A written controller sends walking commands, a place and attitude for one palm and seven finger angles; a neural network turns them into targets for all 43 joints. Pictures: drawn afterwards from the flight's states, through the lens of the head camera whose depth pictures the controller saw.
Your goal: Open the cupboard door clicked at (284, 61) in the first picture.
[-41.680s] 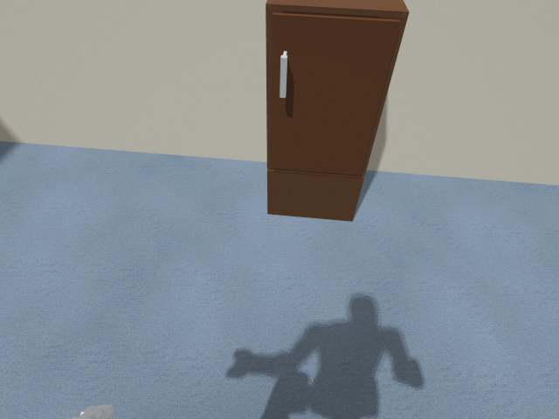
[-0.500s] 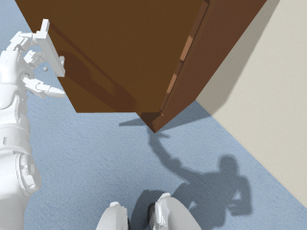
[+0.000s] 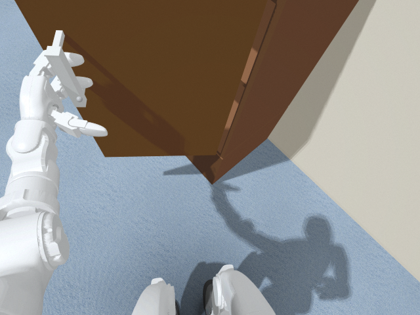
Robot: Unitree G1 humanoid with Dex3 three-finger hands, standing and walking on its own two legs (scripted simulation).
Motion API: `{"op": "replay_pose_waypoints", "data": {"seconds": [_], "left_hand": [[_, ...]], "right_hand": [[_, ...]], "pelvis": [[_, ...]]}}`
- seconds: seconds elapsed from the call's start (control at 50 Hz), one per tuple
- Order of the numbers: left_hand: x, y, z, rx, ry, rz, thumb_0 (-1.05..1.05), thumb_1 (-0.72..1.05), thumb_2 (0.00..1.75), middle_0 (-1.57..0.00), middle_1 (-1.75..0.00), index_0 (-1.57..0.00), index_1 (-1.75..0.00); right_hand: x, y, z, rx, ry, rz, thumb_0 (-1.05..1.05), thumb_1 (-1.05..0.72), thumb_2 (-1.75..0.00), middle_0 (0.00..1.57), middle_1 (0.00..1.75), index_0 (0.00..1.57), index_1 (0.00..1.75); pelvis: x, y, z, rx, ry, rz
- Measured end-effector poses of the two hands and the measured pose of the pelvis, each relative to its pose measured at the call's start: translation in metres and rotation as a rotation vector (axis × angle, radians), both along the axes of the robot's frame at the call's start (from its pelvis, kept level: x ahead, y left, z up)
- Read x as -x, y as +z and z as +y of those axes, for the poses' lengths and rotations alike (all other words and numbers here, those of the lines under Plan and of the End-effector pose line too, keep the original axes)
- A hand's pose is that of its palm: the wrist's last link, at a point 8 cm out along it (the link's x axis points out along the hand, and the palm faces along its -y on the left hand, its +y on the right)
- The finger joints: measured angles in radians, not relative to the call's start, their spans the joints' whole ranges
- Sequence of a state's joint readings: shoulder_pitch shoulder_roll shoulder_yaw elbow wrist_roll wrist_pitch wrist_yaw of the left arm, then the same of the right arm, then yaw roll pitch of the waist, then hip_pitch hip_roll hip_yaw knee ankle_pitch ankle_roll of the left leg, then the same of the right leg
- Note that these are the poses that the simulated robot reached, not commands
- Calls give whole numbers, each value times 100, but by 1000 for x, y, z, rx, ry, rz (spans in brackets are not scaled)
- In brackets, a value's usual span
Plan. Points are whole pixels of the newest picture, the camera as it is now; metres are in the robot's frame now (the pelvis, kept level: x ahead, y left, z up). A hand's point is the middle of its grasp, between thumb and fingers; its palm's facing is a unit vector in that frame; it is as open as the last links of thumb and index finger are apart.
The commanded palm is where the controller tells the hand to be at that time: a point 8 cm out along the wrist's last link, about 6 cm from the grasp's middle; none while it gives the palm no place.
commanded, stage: slide the fingers in behind the handle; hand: left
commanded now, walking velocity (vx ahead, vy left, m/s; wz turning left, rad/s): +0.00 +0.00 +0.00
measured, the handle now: (70, 71) +0.56 +0.22 +0.05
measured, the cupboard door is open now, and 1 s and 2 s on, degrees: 52 53 81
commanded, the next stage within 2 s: close the thumb around the handle in 0.36 s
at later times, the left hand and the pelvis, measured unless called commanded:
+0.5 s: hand (75, 99) +0.49 +0.21 +0.05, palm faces +0.01 -1.00 +0.00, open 13.9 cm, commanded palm +0.47 +0.25 +0.05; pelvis +0.00 +0.00 +0.00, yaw +0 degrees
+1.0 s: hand (76, 100) +0.49 +0.21 +0.05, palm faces +0.01 -1.00 -0.01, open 6.8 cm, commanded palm +0.47 +0.24 +0.05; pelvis +0.00 +0.00 +0.00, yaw +0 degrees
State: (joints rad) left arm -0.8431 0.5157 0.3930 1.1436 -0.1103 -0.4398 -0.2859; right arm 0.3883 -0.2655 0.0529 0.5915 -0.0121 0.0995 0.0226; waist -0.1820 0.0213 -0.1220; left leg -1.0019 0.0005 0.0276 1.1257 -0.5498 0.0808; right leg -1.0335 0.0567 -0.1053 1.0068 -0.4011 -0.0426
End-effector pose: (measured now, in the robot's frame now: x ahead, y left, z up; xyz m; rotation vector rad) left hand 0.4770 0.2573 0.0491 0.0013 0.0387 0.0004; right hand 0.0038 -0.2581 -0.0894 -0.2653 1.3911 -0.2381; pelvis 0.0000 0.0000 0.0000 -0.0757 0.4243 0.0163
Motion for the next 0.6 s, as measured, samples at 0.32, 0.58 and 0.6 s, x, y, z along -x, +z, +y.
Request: {"op": "replay_pose_waypoints", "data": {"seconds": [0.32,0.58,0.6], "left_hand": [[5,3,4,-13,15,1,-1,-50,30,-30,-120,-31,-120],[6,5,3,-3,6,-15,-1,-45,32,-29,-120,-31,-120],[6,5,3,-5,6,-11,-1,-42,33,-29,-121,-31,-121]], "right_hand": [[1,-2,-5,2,12,-15,1,-91,-90,21,30,21,30],[-4,-1,-7,9,20,-24,1,-91,-90,21,30,21,30],[-5,-1,-7,9,21,-26,1,-91,-90,21,30,21,30]], "pelvis": [[5,-1,-4,-7,1,-8],[4,-1,-3,-5,3,-7],[3,-1,-3,-5,3,-7]]}}
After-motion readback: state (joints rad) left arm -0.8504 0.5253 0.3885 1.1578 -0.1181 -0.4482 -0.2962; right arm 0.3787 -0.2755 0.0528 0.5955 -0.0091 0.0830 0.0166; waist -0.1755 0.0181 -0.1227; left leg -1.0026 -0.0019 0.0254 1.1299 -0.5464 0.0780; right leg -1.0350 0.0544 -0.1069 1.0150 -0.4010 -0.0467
